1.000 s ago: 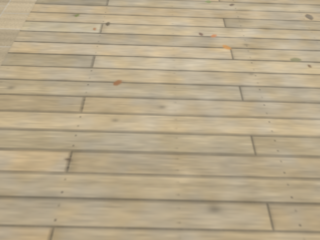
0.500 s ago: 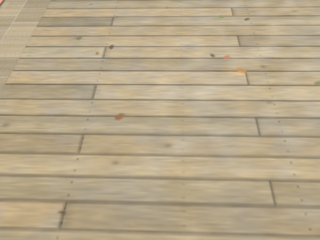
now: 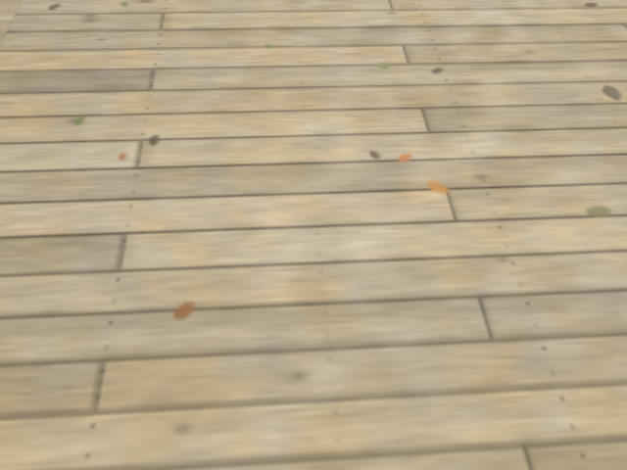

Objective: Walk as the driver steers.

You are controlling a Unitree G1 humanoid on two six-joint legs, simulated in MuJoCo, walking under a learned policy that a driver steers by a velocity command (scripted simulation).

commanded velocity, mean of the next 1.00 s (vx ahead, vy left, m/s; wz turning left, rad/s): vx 0.50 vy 0.00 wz -0.38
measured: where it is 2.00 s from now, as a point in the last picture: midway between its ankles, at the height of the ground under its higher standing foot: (415, 277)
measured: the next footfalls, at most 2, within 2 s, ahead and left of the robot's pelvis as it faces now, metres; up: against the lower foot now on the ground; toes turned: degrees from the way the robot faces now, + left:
right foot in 0.34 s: +0.31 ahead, -0.12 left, +0.00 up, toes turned -17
left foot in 0.88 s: +0.68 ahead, -0.10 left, +0.00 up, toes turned -23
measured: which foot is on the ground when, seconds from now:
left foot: down 0.00-0.36, up 0.38-0.86, down 0.88-1.00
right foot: up 0.00-0.32, down 0.34-0.90, up 0.92-1.00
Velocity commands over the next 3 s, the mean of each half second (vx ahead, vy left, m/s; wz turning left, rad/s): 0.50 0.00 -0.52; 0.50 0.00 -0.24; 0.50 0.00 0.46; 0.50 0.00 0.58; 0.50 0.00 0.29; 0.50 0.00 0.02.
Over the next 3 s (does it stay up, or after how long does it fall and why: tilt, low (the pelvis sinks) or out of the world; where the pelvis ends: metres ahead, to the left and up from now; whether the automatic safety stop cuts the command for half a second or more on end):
stays up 1.57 -0.07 -0.01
